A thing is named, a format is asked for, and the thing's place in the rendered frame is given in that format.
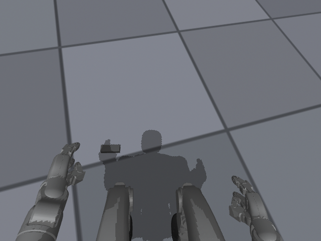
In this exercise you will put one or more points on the left robot arm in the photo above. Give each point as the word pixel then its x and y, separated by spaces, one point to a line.
pixel 43 220

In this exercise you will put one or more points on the left robot hand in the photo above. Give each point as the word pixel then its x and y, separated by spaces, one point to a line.
pixel 62 162

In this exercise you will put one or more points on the right robot hand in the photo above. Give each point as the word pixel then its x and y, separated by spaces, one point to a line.
pixel 251 207

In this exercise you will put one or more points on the small box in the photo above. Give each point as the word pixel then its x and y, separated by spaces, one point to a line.
pixel 110 149

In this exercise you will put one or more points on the right robot arm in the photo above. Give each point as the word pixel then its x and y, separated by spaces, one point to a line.
pixel 263 230

